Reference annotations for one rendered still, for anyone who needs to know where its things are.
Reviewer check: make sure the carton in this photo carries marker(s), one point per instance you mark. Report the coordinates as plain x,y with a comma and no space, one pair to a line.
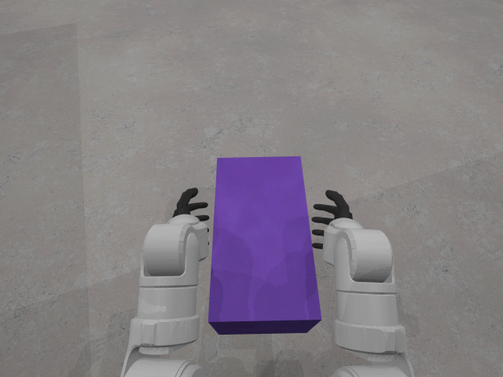
263,278

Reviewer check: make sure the robot left forearm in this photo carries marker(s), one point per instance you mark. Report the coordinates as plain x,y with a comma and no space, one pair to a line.
167,318

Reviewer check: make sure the robot left hand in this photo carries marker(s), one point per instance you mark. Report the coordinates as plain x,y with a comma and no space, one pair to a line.
184,208

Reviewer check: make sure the robot right hand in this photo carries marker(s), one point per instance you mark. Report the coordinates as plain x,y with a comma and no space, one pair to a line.
341,211

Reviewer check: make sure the robot left upper arm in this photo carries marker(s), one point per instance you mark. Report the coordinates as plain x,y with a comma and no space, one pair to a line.
161,367

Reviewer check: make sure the robot right forearm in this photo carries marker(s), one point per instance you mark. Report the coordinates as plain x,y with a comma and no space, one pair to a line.
367,317

